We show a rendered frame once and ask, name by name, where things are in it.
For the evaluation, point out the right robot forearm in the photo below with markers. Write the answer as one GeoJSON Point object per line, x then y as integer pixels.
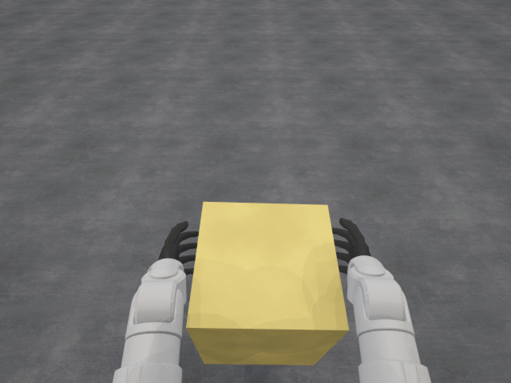
{"type": "Point", "coordinates": [384, 328]}

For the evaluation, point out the robot left hand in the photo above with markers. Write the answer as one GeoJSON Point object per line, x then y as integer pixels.
{"type": "Point", "coordinates": [172, 249]}

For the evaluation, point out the robot right hand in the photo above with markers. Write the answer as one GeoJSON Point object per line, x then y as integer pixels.
{"type": "Point", "coordinates": [355, 246]}

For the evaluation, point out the carton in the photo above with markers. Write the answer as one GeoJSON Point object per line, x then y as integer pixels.
{"type": "Point", "coordinates": [266, 288]}

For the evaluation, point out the left robot forearm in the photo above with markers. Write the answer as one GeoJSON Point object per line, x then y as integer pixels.
{"type": "Point", "coordinates": [154, 330]}

